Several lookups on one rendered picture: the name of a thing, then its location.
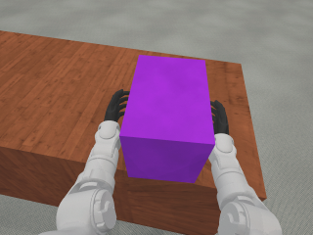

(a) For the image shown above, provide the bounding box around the left robot hand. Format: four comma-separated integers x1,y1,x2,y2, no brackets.
104,89,130,122

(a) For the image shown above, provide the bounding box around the robot right forearm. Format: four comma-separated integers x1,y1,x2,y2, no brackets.
208,133,283,233

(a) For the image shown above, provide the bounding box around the pedestal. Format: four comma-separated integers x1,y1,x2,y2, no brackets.
0,30,267,235

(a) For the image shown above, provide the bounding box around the right robot upper arm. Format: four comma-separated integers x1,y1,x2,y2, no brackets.
217,201,283,235

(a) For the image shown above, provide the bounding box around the left robot upper arm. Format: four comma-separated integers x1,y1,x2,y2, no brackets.
38,188,116,235

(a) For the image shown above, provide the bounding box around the right robot hand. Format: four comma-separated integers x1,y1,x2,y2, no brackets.
210,100,229,135

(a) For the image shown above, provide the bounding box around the robot left forearm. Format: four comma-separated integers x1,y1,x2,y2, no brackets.
56,120,121,228

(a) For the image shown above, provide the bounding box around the carton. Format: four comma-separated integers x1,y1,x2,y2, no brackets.
119,55,215,183

